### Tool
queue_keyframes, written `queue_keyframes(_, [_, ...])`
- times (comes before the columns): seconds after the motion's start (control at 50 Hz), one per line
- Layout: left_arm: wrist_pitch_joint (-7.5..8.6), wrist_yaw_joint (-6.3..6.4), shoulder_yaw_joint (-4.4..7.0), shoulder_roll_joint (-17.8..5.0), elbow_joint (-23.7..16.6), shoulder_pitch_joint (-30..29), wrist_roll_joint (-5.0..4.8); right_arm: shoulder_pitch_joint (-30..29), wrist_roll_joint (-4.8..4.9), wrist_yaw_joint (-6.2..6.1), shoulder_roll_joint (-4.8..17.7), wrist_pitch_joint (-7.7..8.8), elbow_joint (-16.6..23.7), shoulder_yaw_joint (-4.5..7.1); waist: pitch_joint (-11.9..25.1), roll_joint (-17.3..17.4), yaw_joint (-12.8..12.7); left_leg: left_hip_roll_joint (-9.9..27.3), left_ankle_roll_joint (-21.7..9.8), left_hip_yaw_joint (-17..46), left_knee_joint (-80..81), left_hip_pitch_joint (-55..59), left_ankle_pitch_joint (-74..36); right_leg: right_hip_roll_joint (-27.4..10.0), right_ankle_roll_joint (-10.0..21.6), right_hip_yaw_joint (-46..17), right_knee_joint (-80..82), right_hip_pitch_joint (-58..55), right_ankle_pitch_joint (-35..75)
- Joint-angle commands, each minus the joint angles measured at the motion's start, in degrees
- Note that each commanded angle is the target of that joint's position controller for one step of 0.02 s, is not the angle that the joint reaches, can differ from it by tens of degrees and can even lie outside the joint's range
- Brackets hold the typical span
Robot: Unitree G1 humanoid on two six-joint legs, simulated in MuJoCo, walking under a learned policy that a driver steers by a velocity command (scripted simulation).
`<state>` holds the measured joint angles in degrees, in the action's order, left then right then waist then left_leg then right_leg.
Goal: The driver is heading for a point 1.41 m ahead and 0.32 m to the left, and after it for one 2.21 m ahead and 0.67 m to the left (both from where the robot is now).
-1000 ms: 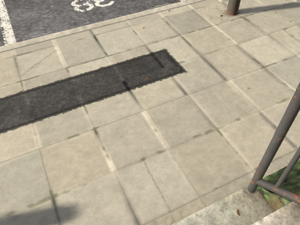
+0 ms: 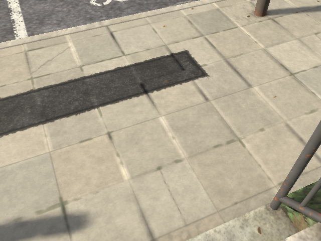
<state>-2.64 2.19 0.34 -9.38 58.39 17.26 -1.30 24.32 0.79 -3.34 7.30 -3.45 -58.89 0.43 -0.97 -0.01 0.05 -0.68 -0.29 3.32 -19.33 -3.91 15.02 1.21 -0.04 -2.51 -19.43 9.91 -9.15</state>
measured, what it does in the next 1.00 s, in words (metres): walks ahead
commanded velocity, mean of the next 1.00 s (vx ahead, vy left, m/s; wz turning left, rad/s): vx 0.16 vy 0.00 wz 0.00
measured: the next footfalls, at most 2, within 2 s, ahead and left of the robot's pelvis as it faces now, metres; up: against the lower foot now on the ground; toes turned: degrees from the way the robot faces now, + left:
left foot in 1.18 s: +0.19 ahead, +0.14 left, -0.17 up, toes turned -3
right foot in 1.62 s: +0.54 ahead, -0.17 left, -0.39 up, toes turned -2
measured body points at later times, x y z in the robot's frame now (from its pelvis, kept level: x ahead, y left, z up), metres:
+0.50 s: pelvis +0.00 -0.01 +0.00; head +0.01 +0.00 +0.45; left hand -0.01 +0.22 -0.16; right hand -0.07 -0.22 -0.15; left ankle -0.05 +0.12 -0.75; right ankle +0.01 -0.12 -0.75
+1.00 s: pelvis +0.11 -0.02 -0.04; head +0.13 -0.02 +0.41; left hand +0.03 +0.21 -0.18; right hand +0.16 -0.27 -0.18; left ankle +0.11 +0.12 -0.70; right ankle +0.01 -0.12 -0.75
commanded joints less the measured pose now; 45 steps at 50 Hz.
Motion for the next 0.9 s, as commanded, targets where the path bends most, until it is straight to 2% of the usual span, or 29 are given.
queue_keyframes(0.02, [0.33,0.19,0.78,-4.3,-1.0,3.5,0.03,6.4,0.01,-0.19,4.3,0.15,0.0,0.80,-3.7,1.1,0.0,2.6,-0.3,2.8,3.6,-4.0,-8.6,-2.5,2.5,-2.0,2.8,0.0,6.6])
queue_keyframes(0.2, [0.71,0.01,0.73,-4.0,-0.3,4.5,-0.10,7.5,0.10,-0.29,3.9,0.00,-0.7,0.70,-4.4,1.0,-0.2,2.5,-0.2,2.6,3.3,-4.9,-6.0,-2.6,3.0,-2.3,3.1,0.6,5.1])
queue_keyframes(0.24, [0.41,0.15,0.85,-4.2,-0.2,5.0,-0.07,7.7,-0.19,-0.31,3.7,-0.05,-0.6,0.66,-4.7,1.2,-0.3,1.8,-0.2,1.8,3.4,-5.7,-4.4,-2.3,2.9,-2.3,3.4,0.6,2.9])
queue_keyframes(0.3, [0.78,0.06,0.70,-3.7,-0.1,5.0,-0.04,8.2,0.31,-0.38,3.8,0.18,-0.8,0.66,-4.2,0.5,-0.3,2.6,-0.1,2.5,2.7,-4.8,-7.5,-2.6,3.1,-2.4,3.0,0.6,6.8])
queue_keyframes(0.46, [0.88,-0.10,0.66,-3.7,0.4,5.6,-0.21,9.2,0.26,-0.38,3.5,0.13,-1.2,0.60,-3.8,1.1,-0.3,2.6,0.1,2.4,2.4,-4.7,-7.7,-2.4,3.3,-2.3,2.8,0.1,7.4])
queue_keyframes(0.48, [0.82,-0.05,0.59,-3.4,0.6,5.9,-0.19,9.8,0.24,-0.40,3.2,0.14,-1.5,0.55,-3.0,1.2,-0.2,2.4,0.1,2.3,3.1,-4.5,-3.3,-2.0,3.2,-2.0,3.2,-0.3,2.5])
queue_keyframes(0.5, [0.73,0.08,0.70,-3.7,0.4,5.6,-0.21,9.7,0.34,-0.49,3.6,0.17,-1.5,0.71,-4.0,1.3,-0.2,2.0,-0.1,2.2,3.9,-5.4,2.1,-1.3,3.1,-1.6,3.5,0.6,-4.0])
queue_keyframes(0.54, [0.59,0.63,1.25,-4.9,-0.5,4.8,-0.21,9.3,0.67,-1.16,5.4,0.49,-1.0,1.50,-6.4,1.5,0.0,1.4,-1.2,2.2,4.3,-7.7,12.8,0.3,3.3,-0.4,2.6,3.8,-15.1])
queue_keyframes(0.56, [0.79,0.81,1.43,-4.9,-1.1,4.5,-0.50,9.3,0.92,-1.42,5.8,0.69,-0.7,1.81,-7.2,2.0,0.1,1.4,-2.1,2.5,4.0,-8.9,18.1,1.0,3.9,0.3,1.0,5.4,-19.6])
queue_keyframes(0.6, [1.76,0.74,1.38,-4.0,-2.0,4.0,-0.90,10.7,0.82,-1.79,5.4,1.18,-0.4,1.98,-8.4,3.8,0.7,2.7,-4.4,4.5,3.9,-10.4,24.5,1.8,5.2,1.7,-3.9,8.6,-23.3])
queue_keyframes(0.62, [2.52,0.50,1.27,-3.3,-2.4,3.4,-1.00,11.3,0.87,-1.85,5.7,1.50,-0.1,2.15,-8.5,5.0,1.2,4.1,-5.7,6.6,4.2,-10.3,25.3,2.2,5.4,2.6,-7.2,10.1,-22.2])
queue_keyframes(0.64, [3.46,0.34,1.05,-2.9,-2.5,2.4,-1.28,10.3,0.53,-1.92,7.8,1.94,1.3,2.51,-8.9,6.9,1.6,6.3,-7.9,9.3,4.5,-10.5,20.3,1.7,5.2,2.5,-11.4,10.7,-17.8])
queue_keyframes(0.68, [4.95,-0.29,0.79,-2.4,-3.5,2.6,-0.87,9.9,0.87,-1.60,9.9,2.78,2.4,3.13,-7.7,9.4,0.7,10.0,-10.8,14.1,2.8,-9.6,12.5,1.4,5.0,4.0,-16.0,12.2,-13.0])
queue_keyframes(0.7, [5.40,-0.52,0.80,-2.9,-2.9,4.6,-0.69,8.7,1.10,-1.32,9.7,3.14,3.3,3.21,-7.6,8.4,0.0,9.9,-11.1,13.8,0.0,-10.3,9.1,0.7,5.0,4.0,-15.9,11.2,-10.2])
queue_keyframes(0.72, [5.59,-0.72,1.08,-4.0,-2.2,7.2,-0.85,7.5,1.02,-1.23,8.5,3.44,4.4,2.94,-6.8,5.5,-0.7,7.7,-9.9,11.6,-4.5,-12.8,7.3,0.4,5.5,2.9,-15.7,8.1,-5.0])
queue_keyframes(0.74, [5.71,-0.93,1.46,-5.2,-0.9,11.3,-1.30,6.6,0.79,-1.26,6.6,3.74,5.6,2.52,-5.9,-0.6,-1.7,3.2,-7.9,7.0,-11.6,-18.1,7.2,-0.8,6.5,-0.4,-15.4,2.8,1.3])
queue_keyframes(0.76, [5.57,-0.92,2.28,-7.3,0.6,17.1,-1.61,6.1,0.76,-1.07,3.7,4.00,6.1,1.71,-4.4,-10.2,-3.4,-2.3,-5.0,-0.1,-25.0,-26.0,8.9,-5.4,10.0,-8.7,-11.3,-3.9,4.3])
queue_keyframes(0.78, [5.44,-1.23,3.28,-10.8,1.6,24.2,-0.59,6.8,1.34,-0.73,3.5,4.52,5.9,1.72,-1.0,-15.9,-5.3,-5.0,-3.0,-2.7,-39.9,-32.0,18.8,-14.1,17.8,-23.3,-3.6,-8.2,3.5])
queue_keyframes(0.8, [6.14,-1.68,3.44,-11.4,1.7,24.4,-0.15,3.8,1.20,-0.34,4.9,5.79,8.0,1.90,-3.4,-11.0,-5.2,-2.7,-3.3,3.2,-51.7,-41.2,22.7,-21.7,22.5,-34.9,-0.8,-8.0,2.7])
queue_keyframes(0.82, [6.92,-1.74,3.30,-11.3,0.9,20.4,0.19,1.1,1.28,-0.26,6.0,6.79,9.1,2.16,-4.8,-2.7,-3.9,0.2,-3.8,5.8,-55.4,-45.1,17.1,-22.5,22.8,-33.0,-2.8,-6.8,8.4])
queue_keyframes(0.84, [6.95,-1.80,2.96,-9.9,0.3,17.3,0.22,2.3,0.70,-0.31,6.4,6.77,8.7,2.47,-3.7,0.2,-2.2,2.4,-3.6,5.6,-56.1,-45.0,12.1,-21.8,20.8,-27.6,-5.4,-5.7,15.9])
queue_keyframes(0.86, [6.56,-1.71,2.23,-7.7,-0.2,14.8,-0.06,3.5,0.13,-0.26,6.8,6.41,8.4,2.88,-2.3,-0.2,-0.9,4.6,-3.5,4.9,-54.2,-43.4,9.3,-20.1,18.3,-22.7,-7.0,-3.2,19.6])
queue_keyframes(0.88, [6.20,-1.74,1.09,-4.7,-1.0,13.6,0.78,3.9,-0.03,0.25,8.1,6.00,7.7,3.46,-0.6,0.2,-0.3,5.2,-3.3,3.3,-50.6,-37.8,3.1,-15.7,15.7,-16.1,-7.8,0.9,18.3])
queue_keyframes(0.9, [5.91,-1.47,0.51,-4.1,-1.5,11.7,0.87,3.9,0.00,0.63,7.1,5.54,8.1,3.40,-0.8,-3.3,0.7,3.8,-3.0,0.0,-50.4,-33.9,-0.8,-13.2,14.8,-12.5,-9.1,6.0,20.8])
Velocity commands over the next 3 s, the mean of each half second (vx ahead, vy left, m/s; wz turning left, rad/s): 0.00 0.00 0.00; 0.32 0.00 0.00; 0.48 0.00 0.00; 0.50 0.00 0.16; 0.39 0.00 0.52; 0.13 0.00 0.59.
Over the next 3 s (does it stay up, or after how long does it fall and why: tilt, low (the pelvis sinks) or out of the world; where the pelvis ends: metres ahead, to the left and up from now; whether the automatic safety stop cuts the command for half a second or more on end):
stays up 0.98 0.09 -0.60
